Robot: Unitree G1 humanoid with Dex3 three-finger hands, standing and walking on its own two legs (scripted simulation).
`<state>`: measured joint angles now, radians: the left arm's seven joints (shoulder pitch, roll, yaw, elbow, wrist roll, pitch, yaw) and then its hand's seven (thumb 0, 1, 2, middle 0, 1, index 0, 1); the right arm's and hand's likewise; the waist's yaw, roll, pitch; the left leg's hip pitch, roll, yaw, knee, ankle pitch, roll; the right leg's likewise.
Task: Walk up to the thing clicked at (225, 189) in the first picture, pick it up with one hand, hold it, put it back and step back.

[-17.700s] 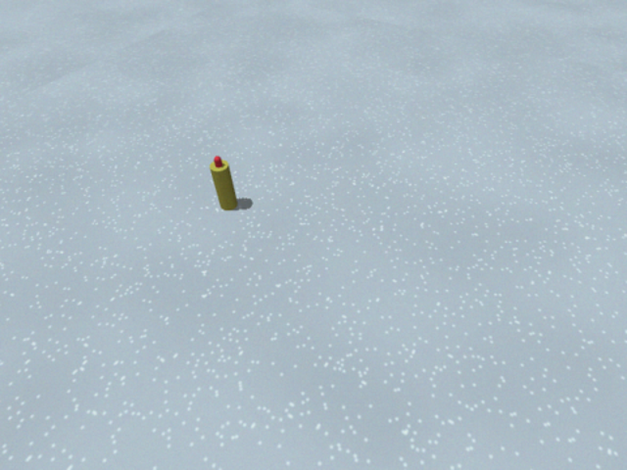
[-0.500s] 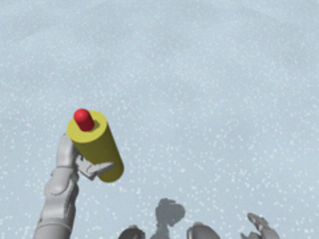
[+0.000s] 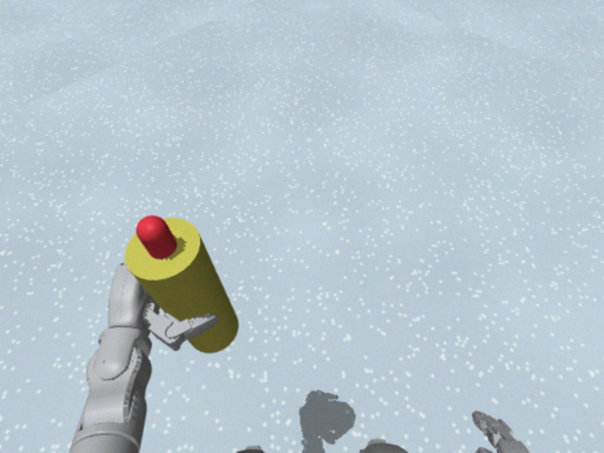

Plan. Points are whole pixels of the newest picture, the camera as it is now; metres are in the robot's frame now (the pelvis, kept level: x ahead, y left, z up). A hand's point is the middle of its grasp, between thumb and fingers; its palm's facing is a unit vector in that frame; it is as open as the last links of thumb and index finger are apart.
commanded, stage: hold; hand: left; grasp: from the side
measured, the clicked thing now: (188, 287) +0.32 +0.17 +0.04
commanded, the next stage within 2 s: none
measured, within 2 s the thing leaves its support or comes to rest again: neither
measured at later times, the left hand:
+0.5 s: hand (178, 295) +0.31 +0.17 +0.05, palm faces +0.02 -1.00 -0.02, open 11.1 cm
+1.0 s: hand (175, 293) +0.31 +0.18 +0.05, palm faces +0.03 -1.00 -0.02, open 11.1 cm
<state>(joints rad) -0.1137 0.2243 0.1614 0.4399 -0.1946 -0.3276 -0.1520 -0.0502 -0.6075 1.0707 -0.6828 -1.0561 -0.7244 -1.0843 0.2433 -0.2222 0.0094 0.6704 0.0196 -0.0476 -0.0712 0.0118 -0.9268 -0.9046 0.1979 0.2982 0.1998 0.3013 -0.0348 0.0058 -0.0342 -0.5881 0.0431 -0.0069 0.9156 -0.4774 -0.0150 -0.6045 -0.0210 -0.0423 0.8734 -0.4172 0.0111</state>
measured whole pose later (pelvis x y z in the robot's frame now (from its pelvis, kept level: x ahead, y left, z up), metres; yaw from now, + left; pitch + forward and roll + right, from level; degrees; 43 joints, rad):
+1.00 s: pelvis -0.01 +0.00 +0.01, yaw +0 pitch +4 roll -1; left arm -0.13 0.22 0.15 0.47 -0.17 -0.34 -0.14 -0.05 -0.59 1.05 -0.68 -1.05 -0.72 -1.08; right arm 0.23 -0.21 0.01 0.68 0.02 -0.07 -0.06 0.01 -0.92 -0.91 0.20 0.30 0.20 0.30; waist -0.03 0.00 0.00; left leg -0.49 0.03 0.00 0.83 -0.42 -0.01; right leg -0.50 -0.03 -0.04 0.78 -0.36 0.02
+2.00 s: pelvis -0.01 +0.00 +0.01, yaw +0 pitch +5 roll -1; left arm -0.14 0.22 0.14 0.51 -0.17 -0.35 -0.14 -0.05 -0.59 1.05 -0.67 -1.06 -0.72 -1.08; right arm 0.23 -0.22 0.01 0.69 0.01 -0.07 -0.05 0.01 -0.93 -0.91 0.20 0.30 0.20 0.30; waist -0.03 0.00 -0.01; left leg -0.48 0.04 -0.01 0.82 -0.42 -0.01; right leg -0.50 -0.02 -0.04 0.78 -0.37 0.01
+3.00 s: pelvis -0.03 +0.00 -0.06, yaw +0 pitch +19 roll -2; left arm -0.35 0.24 0.21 0.85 -0.14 -0.63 -0.15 -0.05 -0.57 1.02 -0.68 -1.04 -0.73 -1.07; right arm 0.21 -0.25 -0.01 0.69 -0.04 -0.10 0.02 0.01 -0.90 -0.91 0.20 0.30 0.20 0.30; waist -0.07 -0.03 -0.10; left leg -1.02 0.03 -0.03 1.22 -0.54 -0.01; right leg -1.03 -0.04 -0.04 1.17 -0.48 0.02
